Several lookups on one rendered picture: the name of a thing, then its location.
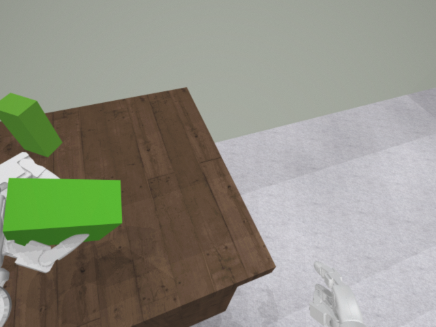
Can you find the table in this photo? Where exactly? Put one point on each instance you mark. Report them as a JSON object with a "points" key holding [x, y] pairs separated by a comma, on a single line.
{"points": [[186, 241]]}

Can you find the sponge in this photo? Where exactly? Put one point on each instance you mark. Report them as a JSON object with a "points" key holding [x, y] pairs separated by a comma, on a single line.
{"points": [[49, 210]]}

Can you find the left robot hand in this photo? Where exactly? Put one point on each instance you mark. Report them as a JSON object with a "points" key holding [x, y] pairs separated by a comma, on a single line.
{"points": [[34, 255]]}

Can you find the right robot hand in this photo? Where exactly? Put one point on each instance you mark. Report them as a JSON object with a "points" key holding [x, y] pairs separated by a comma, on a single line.
{"points": [[338, 306]]}

